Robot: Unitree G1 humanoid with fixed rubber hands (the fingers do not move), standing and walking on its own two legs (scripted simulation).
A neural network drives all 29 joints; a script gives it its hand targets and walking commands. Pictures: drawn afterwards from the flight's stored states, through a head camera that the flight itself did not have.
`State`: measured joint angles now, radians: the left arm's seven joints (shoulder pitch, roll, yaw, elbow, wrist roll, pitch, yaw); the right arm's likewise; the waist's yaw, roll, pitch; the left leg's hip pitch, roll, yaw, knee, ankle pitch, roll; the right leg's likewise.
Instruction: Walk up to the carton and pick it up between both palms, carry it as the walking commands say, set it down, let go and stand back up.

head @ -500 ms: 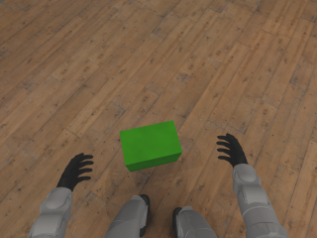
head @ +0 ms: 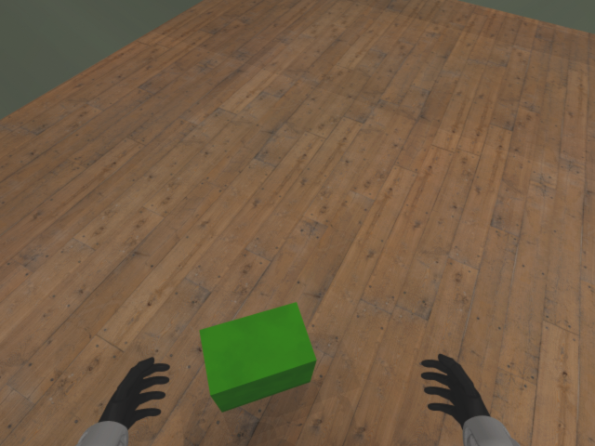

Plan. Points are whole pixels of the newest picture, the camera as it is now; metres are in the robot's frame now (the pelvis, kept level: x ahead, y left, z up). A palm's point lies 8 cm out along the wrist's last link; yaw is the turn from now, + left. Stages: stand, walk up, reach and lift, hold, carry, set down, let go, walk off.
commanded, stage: let go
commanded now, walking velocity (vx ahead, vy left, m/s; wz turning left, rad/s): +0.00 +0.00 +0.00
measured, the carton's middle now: (258, 357) +0.41 +0.08 -0.65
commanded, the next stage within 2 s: stand in 0.22 s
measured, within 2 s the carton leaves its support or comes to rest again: neither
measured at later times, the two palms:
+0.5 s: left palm out of the picture +0.12 +0.30 -0.10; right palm (510, 441) +0.13 -0.28 -0.07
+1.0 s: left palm out of the picture +0.08 +0.31 -0.11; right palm out of the picture +0.06 -0.27 -0.10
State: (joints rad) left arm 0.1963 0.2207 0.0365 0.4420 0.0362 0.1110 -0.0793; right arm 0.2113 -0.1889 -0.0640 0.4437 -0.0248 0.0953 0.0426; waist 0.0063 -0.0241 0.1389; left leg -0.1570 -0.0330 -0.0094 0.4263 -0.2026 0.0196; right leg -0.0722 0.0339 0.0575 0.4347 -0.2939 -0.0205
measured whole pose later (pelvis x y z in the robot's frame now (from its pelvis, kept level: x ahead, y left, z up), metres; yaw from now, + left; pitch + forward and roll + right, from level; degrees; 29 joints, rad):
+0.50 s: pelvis +0.02 +0.01 +0.00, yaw +0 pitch -1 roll +0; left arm 0.30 0.34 0.07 0.73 0.04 0.01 -0.01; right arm 0.27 -0.31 -0.06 0.77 -0.05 -0.01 0.00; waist 0.01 -0.05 -0.12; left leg -0.22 -0.03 0.00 0.51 -0.27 0.03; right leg -0.12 0.03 0.06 0.47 -0.34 -0.01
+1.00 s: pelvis +0.00 +0.02 +0.00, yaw -1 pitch -2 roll +0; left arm 0.28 0.35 0.03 0.90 0.03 -0.02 0.00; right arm 0.25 -0.32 -0.03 0.97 -0.03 -0.03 0.00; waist -0.01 -0.03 -0.09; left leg -0.20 -0.04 0.02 0.46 -0.22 0.05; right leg -0.10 0.02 0.08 0.42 -0.29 0.01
